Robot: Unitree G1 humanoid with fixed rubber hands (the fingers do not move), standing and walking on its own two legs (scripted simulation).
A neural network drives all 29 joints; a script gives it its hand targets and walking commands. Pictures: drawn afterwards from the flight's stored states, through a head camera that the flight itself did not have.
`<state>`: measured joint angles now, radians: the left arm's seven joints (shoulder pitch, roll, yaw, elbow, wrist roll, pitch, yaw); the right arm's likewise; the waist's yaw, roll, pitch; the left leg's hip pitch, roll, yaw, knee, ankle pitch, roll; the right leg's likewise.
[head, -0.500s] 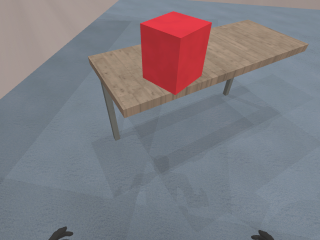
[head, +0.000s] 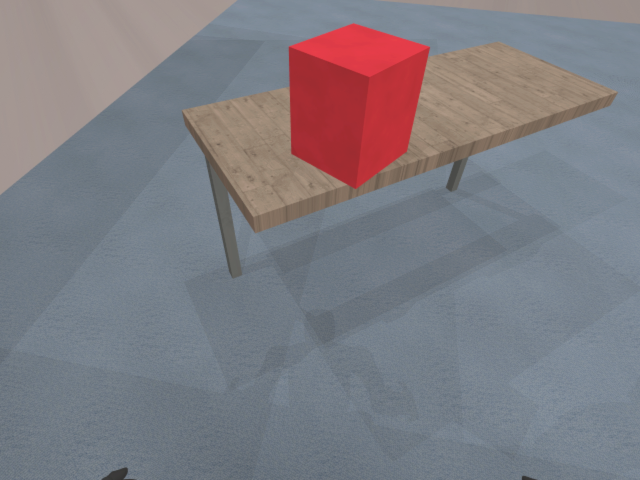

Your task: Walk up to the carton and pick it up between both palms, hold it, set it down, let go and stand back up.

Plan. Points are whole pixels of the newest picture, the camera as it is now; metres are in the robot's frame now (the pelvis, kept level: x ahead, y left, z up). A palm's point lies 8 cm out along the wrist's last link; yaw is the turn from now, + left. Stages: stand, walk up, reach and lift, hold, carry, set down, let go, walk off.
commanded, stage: stand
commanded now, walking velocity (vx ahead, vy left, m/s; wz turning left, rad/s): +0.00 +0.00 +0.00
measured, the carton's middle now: (354, 105) +0.88 -0.06 +0.06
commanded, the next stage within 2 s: none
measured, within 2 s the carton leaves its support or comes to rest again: neither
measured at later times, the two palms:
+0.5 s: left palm out of the picture +0.07 +0.29 -0.10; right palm out of the picture +0.07 -0.29 -0.09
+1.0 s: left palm out of the picture +0.05 +0.29 -0.10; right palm out of the picture +0.06 -0.29 -0.10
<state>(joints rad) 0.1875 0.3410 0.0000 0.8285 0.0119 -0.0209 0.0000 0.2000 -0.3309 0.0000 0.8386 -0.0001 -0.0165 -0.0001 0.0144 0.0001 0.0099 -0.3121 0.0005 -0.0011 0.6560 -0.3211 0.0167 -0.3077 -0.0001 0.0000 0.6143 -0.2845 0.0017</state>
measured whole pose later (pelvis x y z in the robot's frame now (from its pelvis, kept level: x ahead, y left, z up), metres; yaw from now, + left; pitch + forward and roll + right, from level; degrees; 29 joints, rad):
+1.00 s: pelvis -0.03 +0.00 +0.01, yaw +0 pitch -1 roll -1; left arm 0.19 0.34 0.00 0.95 0.01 -0.02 0.00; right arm 0.20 -0.33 0.00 0.95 0.00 -0.02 0.00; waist 0.00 0.00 -0.03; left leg -0.31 0.00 0.00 0.53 -0.21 0.01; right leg -0.30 0.00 0.00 0.48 -0.17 0.00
